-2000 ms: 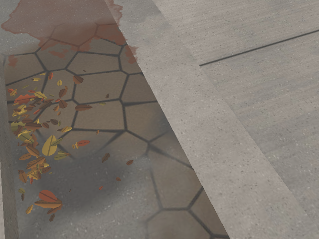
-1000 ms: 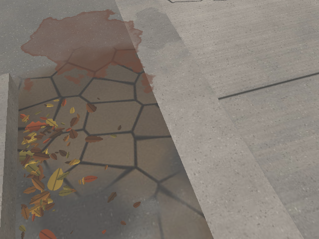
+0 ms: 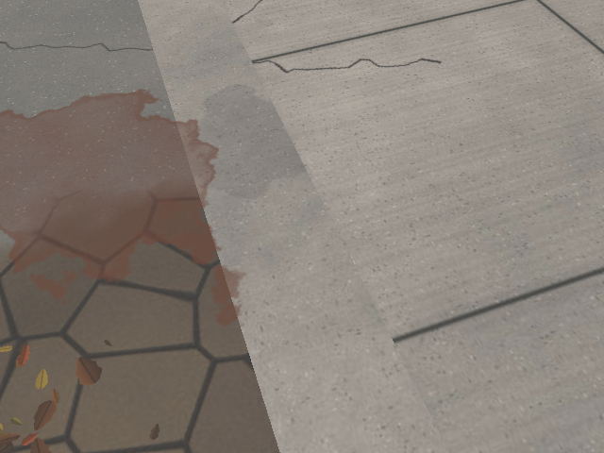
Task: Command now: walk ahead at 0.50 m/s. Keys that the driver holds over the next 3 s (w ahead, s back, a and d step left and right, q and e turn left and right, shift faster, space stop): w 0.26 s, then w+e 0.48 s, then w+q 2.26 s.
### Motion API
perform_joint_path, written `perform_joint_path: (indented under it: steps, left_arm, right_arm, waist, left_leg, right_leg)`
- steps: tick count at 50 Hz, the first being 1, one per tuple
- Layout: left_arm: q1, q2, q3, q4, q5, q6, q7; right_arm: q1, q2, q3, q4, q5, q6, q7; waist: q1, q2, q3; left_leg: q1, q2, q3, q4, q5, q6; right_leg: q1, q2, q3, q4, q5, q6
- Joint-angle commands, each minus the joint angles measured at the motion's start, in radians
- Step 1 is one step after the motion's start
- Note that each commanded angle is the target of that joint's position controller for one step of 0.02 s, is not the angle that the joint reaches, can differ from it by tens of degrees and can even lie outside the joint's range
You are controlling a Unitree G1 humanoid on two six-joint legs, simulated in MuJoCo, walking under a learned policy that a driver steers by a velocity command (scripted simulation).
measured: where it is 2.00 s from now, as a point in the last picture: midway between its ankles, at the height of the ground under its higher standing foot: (338, 244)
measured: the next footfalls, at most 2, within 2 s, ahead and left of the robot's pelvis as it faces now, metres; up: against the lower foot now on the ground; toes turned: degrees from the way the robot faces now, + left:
left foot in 0.34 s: +0.36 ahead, +0.16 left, +0.00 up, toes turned +1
right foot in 0.88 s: +0.61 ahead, -0.14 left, +0.00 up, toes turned -17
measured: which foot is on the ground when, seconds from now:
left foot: up 0.00-0.32, down 0.34-0.88, up 0.90-1.00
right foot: down 0.00-0.34, up 0.36-0.86, down 0.88-1.00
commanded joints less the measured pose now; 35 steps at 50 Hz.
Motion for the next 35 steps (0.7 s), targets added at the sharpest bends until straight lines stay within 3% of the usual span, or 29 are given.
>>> perform_joint_path:
  steps: [1, 6, 11, 14, 15, 16, 17, 18, 19, 20, 21, 22, 24, 27, 30, 35]
  left_arm:
    - [-0.016, 0.148, 0.036, -0.045, -0.003, -0.016, 0.014]
    - [0.049, 0.163, 0.037, -0.006, -0.012, 0.000, 0.030]
    - [0.117, 0.175, 0.042, 0.044, -0.019, 0.023, 0.037]
    - [0.099, 0.190, 0.050, 0.052, -0.024, 0.035, 0.044]
    - [0.080, 0.199, 0.051, 0.049, -0.024, 0.040, 0.046]
    - [0.063, 0.185, 0.045, 0.044, -0.020, 0.045, 0.046]
    - [0.060, 0.146, 0.026, 0.017, -0.004, 0.043, 0.046]
    - [0.203, 0.005, -0.012, 0.010, -0.009, 0.023, 0.038]
    - [0.155, 0.107, 0.011, 0.029, -0.034, 0.006, 0.036]
    - [0.064, 0.168, 0.032, -0.004, -0.058, -0.001, 0.037]
    - [0.015, 0.161, 0.032, -0.016, -0.054, 0.000, 0.043]
    - [-0.008, 0.149, 0.038, -0.018, -0.039, 0.007, 0.048]
    - [0.042, 0.111, 0.042, -0.004, -0.039, 0.036, 0.047]
    - [0.020, 0.075, 0.043, -0.023, -0.035, 0.068, 0.049]
    - [-0.045, 0.073, 0.046, -0.051, -0.029, 0.069, 0.044]
    - [-0.209, 0.044, 0.029, -0.112, -0.023, 0.056, 0.010]
  right_arm:
    - [-0.003, -0.044, -0.013, -0.056, -0.009, 0.002, -0.005]
    - [-0.164, -0.013, -0.001, -0.097, -0.004, -0.014, 0.011]
    - [-0.285, -0.018, 0.003, -0.149, 0.007, -0.029, 0.039]
    - [-0.248, -0.050, -0.008, -0.150, 0.005, -0.037, 0.050]
    - [-0.175, -0.072, -0.021, -0.132, 0.003, -0.040, 0.047]
    - [-0.020, -0.115, -0.045, -0.085, 0.001, -0.041, 0.038]
    - [0.170, -0.187, -0.067, -0.047, -0.014, -0.040, 0.024]
    - [0.234, -0.258, -0.083, -0.026, -0.020, -0.032, 0.023]
    - [0.232, -0.156, -0.057, -0.033, -0.012, -0.031, 0.021]
    - [0.159, -0.115, -0.043, -0.039, -0.010, -0.033, 0.017]
    - [0.084, -0.089, -0.035, -0.046, -0.011, -0.035, 0.017]
    - [0.031, -0.057, -0.028, -0.044, -0.015, -0.040, 0.020]
    - [-0.013, -0.032, -0.024, -0.035, -0.026, -0.052, 0.023]
    - [-0.019, -0.058, -0.035, -0.009, -0.026, -0.064, 0.017]
    - [0.004, -0.078, -0.042, 0.013, -0.029, -0.058, 0.002]
    - [0.050, -0.116, -0.050, 0.034, -0.019, -0.037, -0.014]
  waist:
    - [-0.030, -0.094, -0.006]
    - [0.025, -0.102, 0.034]
    - [0.053, -0.107, 0.070]
    - [0.010, -0.128, 0.038]
    - [-0.038, -0.140, -0.006]
    - [-0.115, -0.124, -0.100]
    - [-0.182, -0.043, -0.254]
    - [-0.116, 0.221, -0.395]
    - [-0.159, 0.154, -0.392]
    - [-0.149, 0.109, -0.229]
    - [-0.115, 0.048, -0.146]
    - [-0.087, 0.029, -0.081]
    - [-0.036, 0.064, -0.050]
    - [-0.016, 0.032, 0.000]
    - [-0.029, 0.012, 0.025]
    - [-0.090, -0.017, 0.067]
  left_leg:
    - [-0.113, 0.038, -0.023, -0.103, 0.127, -0.026]
    - [-0.081, 0.001, 0.018, -0.386, 0.329, -0.024]
    - [-0.106, -0.028, 0.026, -0.513, 0.272, 0.006]
    - [0.002, -0.060, 0.040, -0.555, 0.172, 0.044]
    - [0.123, -0.092, 0.064, -0.572, 0.153, 0.061]
    - [0.344, -0.109, 0.078, -0.590, 0.181, 0.088]
    - [0.674, 0.050, -0.085, -0.544, 0.208, 0.147]
    - [1.035, 0.300, -0.542, -0.624, 0.021, 0.293]
    - [0.998, 0.303, -0.646, -0.721, -0.099, 0.276]
    - [0.864, 0.273, -0.485, -0.748, -0.082, 0.224]
    - [0.720, 0.236, -0.361, -0.777, -0.012, 0.195]
    - [0.602, 0.199, -0.270, -0.816, 0.052, 0.178]
    - [0.479, 0.156, -0.147, -0.881, 0.112, 0.162]
    - [0.426, 0.153, -0.027, -0.931, 0.209, 0.171]
    - [0.466, 0.143, 0.063, -0.945, 0.257, 0.166]
    - [0.547, 0.145, 0.179, -0.943, 0.300, 0.145]
  right_leg:
    - [0.075, -0.276, 0.212, -0.183, 0.256, -0.160]
    - [0.104, -0.242, 0.128, -0.201, 0.205, -0.121]
    - [0.247, -0.304, 0.139, -0.143, 0.231, -0.117]
    - [0.293, -0.325, 0.152, -0.057, 0.398, -0.093]
    - [0.281, -0.308, 0.147, 0.025, 0.549, -0.081]
    - [0.222, -0.256, 0.118, 0.194, 0.620, -0.056]
    - [0.010, -0.195, 0.084, 0.482, 0.386, -0.022]
    - [-0.406, -0.012, 0.068, 0.845, -0.297, 0.047]
    - [-0.505, -0.035, 0.212, 0.977, -0.431, 0.041]
    - [-0.565, -0.083, 0.205, 0.999, -0.353, 0.032]
    - [-0.536, -0.136, 0.176, 0.960, -0.260, 0.034]
    - [-0.498, -0.164, 0.171, 0.908, -0.200, 0.039]
    - [-0.394, -0.198, 0.176, 0.864, -0.132, 0.043]
    - [-0.431, -0.210, 0.177, 0.816, -0.061, 0.054]
    - [-0.504, -0.205, 0.183, 0.687, 0.076, 0.067]
    - [-0.504, -0.190, 0.087, 0.441, 0.211, 0.056]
